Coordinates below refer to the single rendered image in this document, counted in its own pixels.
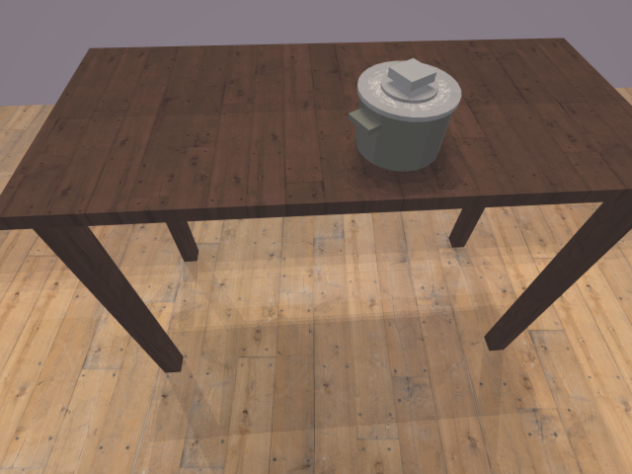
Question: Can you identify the lid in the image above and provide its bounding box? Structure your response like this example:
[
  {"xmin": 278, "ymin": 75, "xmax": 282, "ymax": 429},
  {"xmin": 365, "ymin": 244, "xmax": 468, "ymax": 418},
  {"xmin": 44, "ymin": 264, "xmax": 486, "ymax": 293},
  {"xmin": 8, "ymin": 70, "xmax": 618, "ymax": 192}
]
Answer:
[{"xmin": 357, "ymin": 61, "xmax": 461, "ymax": 122}]

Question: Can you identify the table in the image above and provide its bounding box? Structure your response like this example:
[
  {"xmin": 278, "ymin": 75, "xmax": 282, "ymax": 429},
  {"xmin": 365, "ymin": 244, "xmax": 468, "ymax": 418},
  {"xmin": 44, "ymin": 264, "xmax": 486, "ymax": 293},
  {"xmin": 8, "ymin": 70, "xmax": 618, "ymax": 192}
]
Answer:
[{"xmin": 0, "ymin": 38, "xmax": 632, "ymax": 373}]

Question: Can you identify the knob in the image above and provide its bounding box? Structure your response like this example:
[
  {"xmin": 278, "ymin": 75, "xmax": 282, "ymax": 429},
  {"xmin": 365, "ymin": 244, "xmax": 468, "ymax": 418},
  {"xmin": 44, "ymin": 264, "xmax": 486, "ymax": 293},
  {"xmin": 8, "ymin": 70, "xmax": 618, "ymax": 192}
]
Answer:
[{"xmin": 387, "ymin": 58, "xmax": 436, "ymax": 92}]

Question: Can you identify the pot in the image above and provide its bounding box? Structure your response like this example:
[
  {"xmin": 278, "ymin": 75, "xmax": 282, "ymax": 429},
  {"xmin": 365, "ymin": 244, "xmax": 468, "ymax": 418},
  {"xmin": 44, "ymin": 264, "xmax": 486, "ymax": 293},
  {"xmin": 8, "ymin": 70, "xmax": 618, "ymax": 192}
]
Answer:
[{"xmin": 348, "ymin": 98, "xmax": 452, "ymax": 172}]

